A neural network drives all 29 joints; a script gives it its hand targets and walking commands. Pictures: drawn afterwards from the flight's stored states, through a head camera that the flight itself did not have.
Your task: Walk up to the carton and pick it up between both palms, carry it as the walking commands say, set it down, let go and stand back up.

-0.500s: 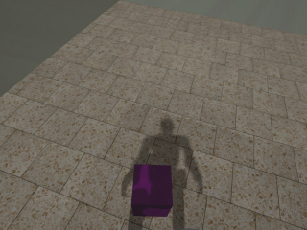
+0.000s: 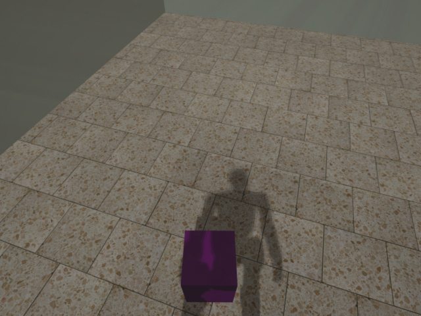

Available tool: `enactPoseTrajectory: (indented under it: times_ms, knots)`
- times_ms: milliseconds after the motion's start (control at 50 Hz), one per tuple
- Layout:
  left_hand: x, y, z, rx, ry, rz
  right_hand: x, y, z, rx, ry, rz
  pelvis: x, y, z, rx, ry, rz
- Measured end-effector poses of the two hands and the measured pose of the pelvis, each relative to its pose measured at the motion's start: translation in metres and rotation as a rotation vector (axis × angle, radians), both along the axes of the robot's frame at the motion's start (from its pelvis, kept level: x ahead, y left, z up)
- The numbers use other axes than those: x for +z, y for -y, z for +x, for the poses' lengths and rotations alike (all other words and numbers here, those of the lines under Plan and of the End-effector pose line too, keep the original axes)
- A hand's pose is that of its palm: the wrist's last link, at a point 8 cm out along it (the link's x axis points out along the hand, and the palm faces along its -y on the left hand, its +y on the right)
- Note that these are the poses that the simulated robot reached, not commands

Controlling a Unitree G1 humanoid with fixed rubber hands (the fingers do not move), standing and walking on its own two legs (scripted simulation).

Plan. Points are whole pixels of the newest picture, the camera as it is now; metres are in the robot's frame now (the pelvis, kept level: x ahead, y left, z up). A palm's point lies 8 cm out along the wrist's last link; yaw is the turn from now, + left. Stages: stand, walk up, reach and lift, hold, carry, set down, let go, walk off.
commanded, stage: reach and lift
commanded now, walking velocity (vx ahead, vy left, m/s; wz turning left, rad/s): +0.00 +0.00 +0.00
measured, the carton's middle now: (209, 267) +0.40 +0.02 -0.64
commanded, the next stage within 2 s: none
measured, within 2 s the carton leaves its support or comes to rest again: neither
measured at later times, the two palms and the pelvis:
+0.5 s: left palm out of the picture +0.15 +0.23 -0.16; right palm (315, 315) +0.15 -0.21 -0.16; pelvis -0.03 +0.02 -0.05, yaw +1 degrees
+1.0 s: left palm (129, 269) +0.26 +0.22 -0.18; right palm (293, 262) +0.27 -0.19 -0.19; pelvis -0.09 +0.01 -0.09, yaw +1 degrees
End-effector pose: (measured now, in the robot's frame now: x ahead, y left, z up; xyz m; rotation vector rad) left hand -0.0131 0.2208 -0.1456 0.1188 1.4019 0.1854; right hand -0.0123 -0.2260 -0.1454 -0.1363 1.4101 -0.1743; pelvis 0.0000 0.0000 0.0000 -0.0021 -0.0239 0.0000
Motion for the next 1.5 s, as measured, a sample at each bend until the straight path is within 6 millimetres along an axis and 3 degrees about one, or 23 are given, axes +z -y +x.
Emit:
enactPoseTrajectory:
  times_ms: [40,140,200,240,400,520,720,860,1000,1220,1500]
  knots:
    - [-0.002,-0.003,0.018,0.004,0.047,-0.009,-0.001,0.001,0.017,-0.011,0.047,0.0,-0.005,-0.001,-0.002,-0.002,-0.061,0.006]
    - [0.002,-0.026,0.129,-0.047,0.183,0.017,0.003,0.007,0.129,0.079,0.184,-0.022,-0.026,-0.006,-0.02,0.009,-0.12,0.004]
    - [0.015,-0.03,0.166,-0.059,0.161,0.019,0.013,0.003,0.168,0.101,0.159,-0.015,-0.028,-0.01,-0.02,0.01,-0.15,-0.001]
    - [0.018,-0.029,0.17,-0.065,0.129,0.011,0.015,-0.004,0.173,0.097,0.129,0.0,-0.026,-0.012,-0.017,0.012,-0.174,-0.005]
    - [-0.002,-0.014,0.147,-0.074,0.108,-0.036,0.0,-0.02,0.148,0.078,0.105,0.031,-0.03,-0.015,-0.013,0.022,-0.252,-0.012]
    - [-0.018,-0.008,0.161,-0.078,0.216,-0.036,-0.015,-0.018,0.161,0.091,0.213,0.032,-0.049,-0.016,-0.029,0.023,-0.316,-0.008]
    - [-0.028,-0.002,0.181,-0.086,0.311,-0.024,-0.027,-0.018,0.184,0.096,0.316,0.047,-0.071,-0.012,-0.065,0.011,-0.296,0.0]
    - [-0.031,-0.003,0.224,-0.092,0.372,-0.015,-0.033,-0.025,0.23,0.102,0.376,0.045,-0.084,-0.008,-0.086,0.011,-0.294,0.0]
    - [-0.038,0.005,0.273,-0.083,0.442,-0.02,-0.04,-0.032,0.278,0.092,0.44,0.036,-0.092,-0.006,-0.094,0.018,-0.366,-0.003]
    - [-0.061,0.011,0.34,-0.06,0.579,-0.01,-0.06,-0.034,0.342,0.075,0.576,0.031,-0.105,-0.006,-0.086,0.017,-0.54,0.0]
    - [-0.072,0.009,0.419,-0.038,0.734,-0.013,-0.072,-0.037,0.421,0.073,0.738,0.05,-0.118,-0.009,-0.077,0.011,-0.737,0.001]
